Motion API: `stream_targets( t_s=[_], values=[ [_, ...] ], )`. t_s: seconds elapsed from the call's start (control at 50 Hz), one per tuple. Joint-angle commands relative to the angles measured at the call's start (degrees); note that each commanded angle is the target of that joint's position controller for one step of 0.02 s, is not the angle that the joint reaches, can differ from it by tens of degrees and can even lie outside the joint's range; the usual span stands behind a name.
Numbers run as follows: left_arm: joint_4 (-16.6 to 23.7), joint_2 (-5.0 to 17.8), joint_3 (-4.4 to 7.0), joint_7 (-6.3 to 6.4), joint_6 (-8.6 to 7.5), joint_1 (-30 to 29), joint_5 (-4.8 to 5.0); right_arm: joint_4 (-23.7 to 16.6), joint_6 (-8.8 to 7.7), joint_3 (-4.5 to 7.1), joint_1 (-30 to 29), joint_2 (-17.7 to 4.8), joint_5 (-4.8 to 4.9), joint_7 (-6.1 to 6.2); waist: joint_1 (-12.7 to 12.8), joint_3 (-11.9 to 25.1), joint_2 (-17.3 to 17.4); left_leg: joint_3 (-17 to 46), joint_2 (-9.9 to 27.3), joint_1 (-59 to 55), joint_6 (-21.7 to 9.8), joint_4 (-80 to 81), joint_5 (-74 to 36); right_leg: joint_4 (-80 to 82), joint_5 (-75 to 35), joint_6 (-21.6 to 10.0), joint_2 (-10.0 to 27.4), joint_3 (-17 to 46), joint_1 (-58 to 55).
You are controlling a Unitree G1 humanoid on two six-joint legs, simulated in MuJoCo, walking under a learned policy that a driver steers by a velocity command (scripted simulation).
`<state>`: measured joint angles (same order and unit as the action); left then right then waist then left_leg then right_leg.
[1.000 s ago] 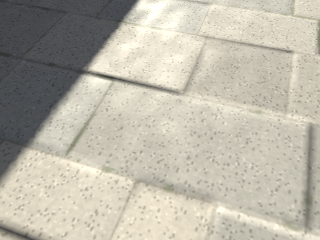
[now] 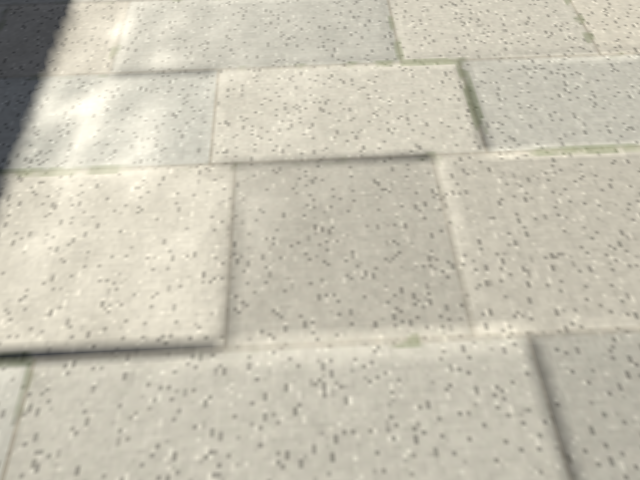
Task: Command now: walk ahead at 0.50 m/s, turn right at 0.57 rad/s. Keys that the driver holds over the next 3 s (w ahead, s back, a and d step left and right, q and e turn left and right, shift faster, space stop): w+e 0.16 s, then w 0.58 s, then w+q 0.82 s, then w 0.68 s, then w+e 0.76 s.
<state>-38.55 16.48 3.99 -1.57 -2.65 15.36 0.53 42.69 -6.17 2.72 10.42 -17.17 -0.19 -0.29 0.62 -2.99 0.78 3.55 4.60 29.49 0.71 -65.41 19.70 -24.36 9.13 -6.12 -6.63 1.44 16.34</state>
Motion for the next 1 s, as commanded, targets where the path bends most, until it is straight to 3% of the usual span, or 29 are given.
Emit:
stream_targets(
  t_s=[0.02,0.1,0.16,0.24,0.28,0.3,0.32,0.34,0.36,0.38,0.4,0.42,0.46,0.52,0.58,0.68,0.74,0.76,0.78,0.8,0.82,0.84,0.86,0.88,0.9,0.92,0.96,1.0],
  values=[
    [4.4,8.0,2.07,1.03,-1.31,-1.7,-0.02,-3.3,0.47,1.51,2.1,-5.1,-0.88,0.36,-2.2,4.6,-2.2,-0.2,1.4,5.3,2.7,6.2,-4.6,11.5,-18.0,-11.8,14.9,16.1,-4.1],
    [2.9,9.4,2.53,2.21,-0.58,1.3,0.56,-5.6,0.44,0.34,-7.3,-2.6,-0.69,0.21,1.3,3.1,-4.5,-1.2,-1.8,1.5,4.0,24.9,-19.7,10.4,-11.6,-7.8,10.5,11.8,0.0],
    [1.6,10.0,2.73,2.39,-0.11,4.2,0.88,-6.9,-0.11,0.46,-11.8,-3.5,0.37,-0.49,3.3,3.3,-5.7,-0.4,-4.0,-2.0,3.6,32.2,-24.4,8.7,-5.5,-6.4,11.6,15.0,-1.2],
    [0.2,8.3,2.32,2.59,0.04,5.3,0.66,-6.6,-1.13,1.54,-9.8,-6.1,0.51,-1.32,2.0,3.5,-7.9,0.8,-3.1,-4.0,0.4,36.3,-19.4,3.1,-3.7,-4.9,15.6,20.1,-8.6],
    [0.3,6.6,1.72,2.37,0.22,4.7,0.27,-4.7,-1.58,2.64,-2.7,-7.5,-0.07,-0.98,-1.8,6.0,-8.1,-1.2,-3.7,-14.0,-2.6,39.4,-16.8,-4.2,-10.5,-2.8,12.9,18.9,-8.6],
    [1.0,3.8,0.57,2.15,0.12,5.0,-0.34,-4.0,-1.84,3.33,4.5,-10.0,-0.9,-0.66,-4.9,12.8,-3.9,5.6,3.4,-26.4,-6.1,38.5,-16.1,-17.6,-6.8,-0.8,9.7,15.3,-4.2],
    [1.4,0.5,-0.47,2.17,-0.52,13.2,1.02,-1.8,-1.21,4.96,11.6,-15.7,-1.47,-0.72,-3.2,20.4,13.1,30.0,15.2,-46.0,-16.2,42.2,-5.7,-38.1,11.1,4.1,1.1,7.5,15.2],
    [0.8,4.2,-0.17,2.36,-0.88,13.2,1.59,-0.5,-0.91,4.31,13.7,-11.8,0.5,-1.41,-4.5,19.2,15.1,43.8,18.3,-47.5,-18.0,48.9,10.8,-46.9,24.0,4.8,2.1,9.1,25.6],
    [1.2,8.1,0.85,2.33,-0.92,6.8,1.83,-1.2,-0.71,3.17,10.6,-8.1,0.93,-1.32,-5.6,10.8,8.3,37.2,16.4,-40.9,-15.4,50.1,14.1,-50.0,19.6,4.5,4.8,10.1,29.0],
    [2.3,8.1,0.77,2.42,-0.86,2.1,1.1,-1.9,-0.24,2.54,7.4,-6.7,0.3,-1.17,-5.0,6.8,4.1,29.4,13.9,-34.4,-13.5,50.2,9.1,-49.2,15.6,4.4,7.1,7.3,28.2],
    [3.2,7.3,0.71,2.25,-1.08,-0.7,0.15,-1.7,0.06,2.0,5.2,-5.4,-0.06,-1.14,-3.9,3.1,2.8,24.1,11.5,-28.4,-13.4,51.5,3.0,-45.6,12.5,4.4,8.8,6.1,27.4],
    [3.2,6.6,0.83,2.03,-1.15,-0.7,-0.19,-1.7,0.01,1.49,4.1,-4.3,-0.46,-0.99,-2.4,2.5,4.0,20.3,9.6,-25.0,-12.7,52.6,-2.0,-42.3,10.0,4.3,10.8,5.6,24.7],
    [2.5,4.5,0.46,1.7,-1.04,0.8,0.05,-1.1,-0.17,1.29,4.2,-3.9,-0.22,-0.92,-1.4,3.0,5.6,15.5,7.5,-22.4,-12.9,54.5,-8.8,-38.5,8.1,4.8,11.6,3.9,21.4],
    [3.8,2.7,-0.28,1.71,-1.09,-3.0,-0.34,0.3,-0.28,1.9,5.9,-6.4,0.45,-0.58,-2.0,2.2,4.2,11.0,7.8,-22.3,-14.2,56.7,-16.6,-30.0,3.4,6.1,12.5,2.4,23.0],
    [4.7,1.5,-0.89,1.31,-1.59,-8.1,-0.29,1.6,0.31,2.07,7.5,-7.6,0.86,-0.29,-3.7,1.7,3.7,6.2,6.4,-22.8,-13.1,57.3,-20.0,-19.3,-5.5,6.7,12.1,1.1,21.4],
    [6.7,1.4,-1.06,0.08,-2.24,-16.1,0.58,4.4,1.39,1.96,12.4,-8.5,1.46,-0.19,-6.5,-0.1,3.5,3.8,7.2,-25.4,-11.8,55.8,-21.2,-8.9,-11.5,6.4,9.9,-0.6,17.5],
    [7.8,2.5,-0.71,-0.75,-2.65,-17.9,0.7,5.6,2.38,2.25,13.3,-9.4,1.64,0.1,-5.6,-0.6,4.0,4.6,9.6,-30.3,-10.7,52.8,-25.4,-5.4,-6.6,4.3,9.0,-0.7,16.9],
    [7.6,3.3,-0.35,-0.79,-2.83,-16.7,0.56,5.8,2.7,2.36,13.3,-9.7,1.71,0.23,-4.4,0.1,4.3,5.1,9.7,-30.7,-10.2,50.6,-29.6,-4.1,-5.0,3.6,8.3,-1.0,13.5],
    [6.6,4.6,0.43,-0.62,-3.0,-12.3,0.32,5.8,2.96,2.42,12.3,-10.2,1.86,0.37,-1.3,2.4,4.3,4.2,8.6,-30.0,-9.3,45.7,-37.8,-1.9,-4.9,2.4,6.9,-2.0,6.4],
    [4.3,7.2,1.78,-0.11,-3.02,-4.2,-0.07,5.5,3.03,2.06,11.8,-9.5,1.73,0.42,2.7,7.8,3.3,2.3,5.8,-26.5,-7.8,36.6,-41.9,-1.1,-6.5,0.8,6.9,-2.2,-6.3],
    [2.5,11.5,3.04,0.66,-2.85,6.7,-1.07,3.5,2.69,0.77,10.6,-6.5,0.41,0.42,7.3,17.0,-1.7,0.2,2.4,-14.7,-5.6,19.9,-28.6,-4.0,-8.8,-3.0,17.3,8.2,-24.5],
    [1.4,15.3,3.75,0.67,-2.26,9.5,-1.23,2.7,1.64,-1.27,18.1,0.2,0.6,0.24,4.1,24.8,-17.2,-2.0,-6.4,6.5,-2.1,0.7,10.0,0.3,0.5,-11.1,31.1,32.1,-41.7],
    [1.4,9.6,2.46,0.76,-2.0,10.2,-0.88,3.7,1.03,0.24,15.2,-5.9,1.97,0.1,6.5,23.0,-11.9,4.3,-4.5,12.2,-2.1,-6.4,13.3,4.4,8.9,-10.4,30.3,36.2,-38.4],
    [1.2,7.6,1.62,0.91,-2.07,6.7,-0.58,2.2,0.8,1.24,10.3,-8.5,2.98,-0.01,5.9,14.2,-9.4,3.7,-2.2,15.1,-2.4,-7.5,8.4,6.0,7.5,-8.0,28.3,27.5,-31.2],
    [1.1,6.2,1.1,0.86,-2.2,3.0,-0.66,1.7,0.91,1.24,7.7,-7.8,2.66,0.16,4.2,9.9,-6.5,2.4,0.1,13.5,-2.0,-5.6,3.6,7.8,3.7,-6.6,25.7,21.1,-24.0],
    [0.9,4.6,0.67,0.63,-2.45,0.1,-0.8,1.6,1.31,1.45,6.5,-7.1,1.92,0.24,2.5,6.5,-6.0,2.2,1.4,11.9,-1.6,-3.1,0.5,10.1,0.6,-6.0,23.7,16.5,-18.0],
    [0.2,3.4,0.59,0.42,-3.44,-2.8,-1.24,2.3,2.86,1.45,8.8,-4.7,1.98,0.28,-0.4,4.4,-7.1,2.4,2.9,6.4,-0.9,-1.0,-3.2,14.2,-3.4,-5.4,21.7,10.1,-10.7],
    [-1.1,3.9,0.97,0.52,-4.26,-3.7,-1.15,1.9,4.0,1.36,8.4,-3.0,1.91,0.34,-1.6,2.6,-5.7,2.6,3.2,6.7,-0.2,0.6,-5.5,16.4,-8.4,-5.7,21.7,5.3,-7.9]
  ],
)
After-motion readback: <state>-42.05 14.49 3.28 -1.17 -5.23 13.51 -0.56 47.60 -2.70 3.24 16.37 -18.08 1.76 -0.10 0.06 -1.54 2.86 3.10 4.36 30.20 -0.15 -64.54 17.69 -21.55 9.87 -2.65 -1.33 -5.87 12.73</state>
